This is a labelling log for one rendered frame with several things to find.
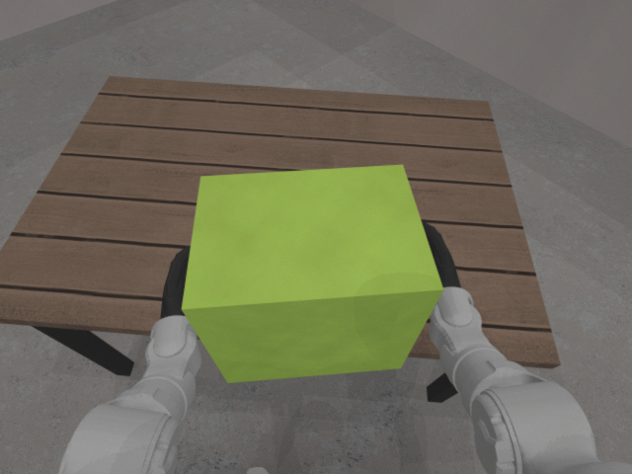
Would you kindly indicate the carton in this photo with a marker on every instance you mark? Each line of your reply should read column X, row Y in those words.
column 312, row 272

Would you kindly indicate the left robot forearm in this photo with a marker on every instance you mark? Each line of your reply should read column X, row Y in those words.
column 168, row 383

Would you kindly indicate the table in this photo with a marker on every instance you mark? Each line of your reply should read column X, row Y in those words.
column 94, row 247

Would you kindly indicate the left robot upper arm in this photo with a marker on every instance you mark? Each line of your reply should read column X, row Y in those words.
column 121, row 440

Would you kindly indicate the left robot hand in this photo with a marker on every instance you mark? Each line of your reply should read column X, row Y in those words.
column 175, row 284

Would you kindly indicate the right robot upper arm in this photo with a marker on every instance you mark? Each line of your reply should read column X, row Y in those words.
column 535, row 428

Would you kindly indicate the right robot hand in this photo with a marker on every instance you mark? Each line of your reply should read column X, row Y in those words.
column 442, row 258

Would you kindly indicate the right robot forearm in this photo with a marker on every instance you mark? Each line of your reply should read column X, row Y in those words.
column 471, row 363

